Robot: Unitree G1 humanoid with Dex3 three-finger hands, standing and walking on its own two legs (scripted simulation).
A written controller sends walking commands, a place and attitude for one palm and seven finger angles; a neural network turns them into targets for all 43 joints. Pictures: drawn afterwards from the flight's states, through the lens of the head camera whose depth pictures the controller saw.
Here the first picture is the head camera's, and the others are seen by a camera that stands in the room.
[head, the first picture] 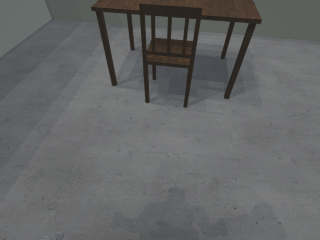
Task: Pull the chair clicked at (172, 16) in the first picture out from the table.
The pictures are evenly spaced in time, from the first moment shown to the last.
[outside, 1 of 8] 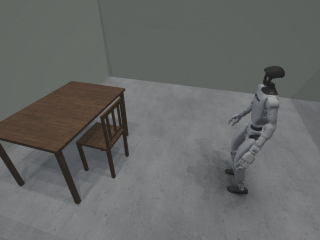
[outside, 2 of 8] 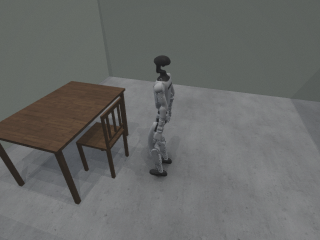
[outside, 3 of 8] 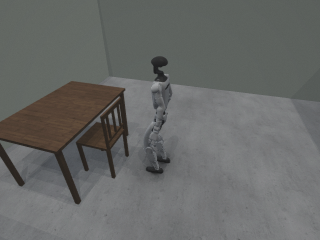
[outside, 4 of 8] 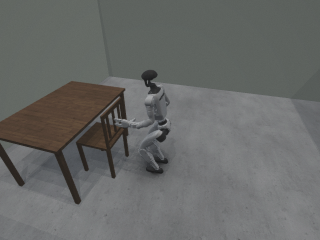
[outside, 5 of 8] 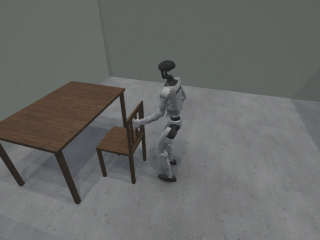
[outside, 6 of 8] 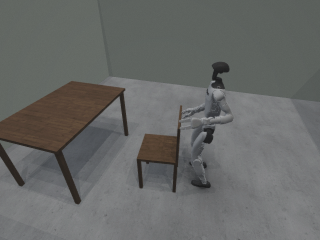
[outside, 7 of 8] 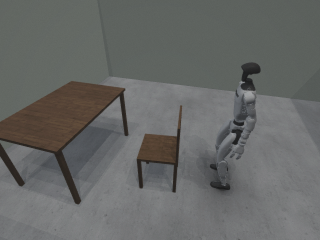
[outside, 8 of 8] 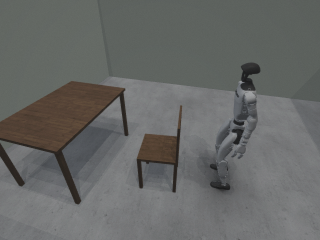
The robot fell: no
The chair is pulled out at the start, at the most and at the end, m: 0.00 0.67 0.67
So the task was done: yes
